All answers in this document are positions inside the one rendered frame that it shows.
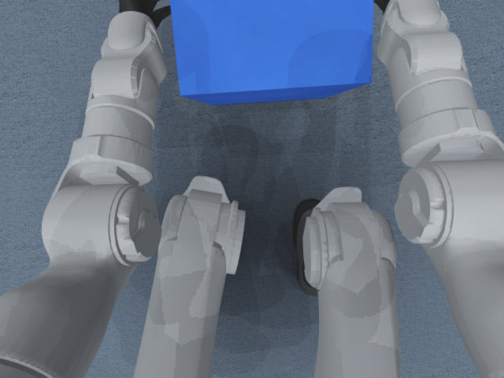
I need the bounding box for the right robot forearm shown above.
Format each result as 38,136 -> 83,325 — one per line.
376,0 -> 504,168

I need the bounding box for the robot shin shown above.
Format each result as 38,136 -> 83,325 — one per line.
157,176 -> 230,256
304,187 -> 396,287

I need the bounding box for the left robot forearm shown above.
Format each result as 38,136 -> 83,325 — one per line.
42,11 -> 168,246

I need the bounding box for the robot right upper arm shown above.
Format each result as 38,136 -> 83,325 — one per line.
394,159 -> 504,378

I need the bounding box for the robot left shin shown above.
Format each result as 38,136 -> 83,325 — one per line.
157,176 -> 230,256

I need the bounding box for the carton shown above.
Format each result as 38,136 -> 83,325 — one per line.
170,0 -> 374,106

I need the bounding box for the robot right shin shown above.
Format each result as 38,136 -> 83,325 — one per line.
304,187 -> 396,287

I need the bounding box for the robot left upper arm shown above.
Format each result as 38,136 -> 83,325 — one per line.
0,183 -> 162,378

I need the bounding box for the robot left hand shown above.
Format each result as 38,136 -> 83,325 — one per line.
119,0 -> 171,28

